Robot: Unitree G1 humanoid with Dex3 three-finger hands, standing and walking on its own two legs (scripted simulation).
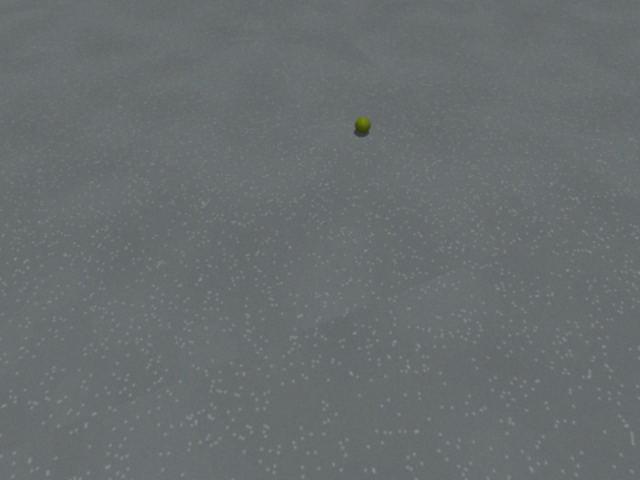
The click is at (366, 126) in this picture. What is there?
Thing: free ball
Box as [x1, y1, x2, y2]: [355, 117, 370, 132]
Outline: 361,117 357,119 355,127 358,131 365,132 369,128 370,124 366,118
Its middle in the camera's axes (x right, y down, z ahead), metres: +0.21 -0.60 +2.05
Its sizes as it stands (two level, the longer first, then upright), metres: 0.081 0.081 0.081
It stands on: the floor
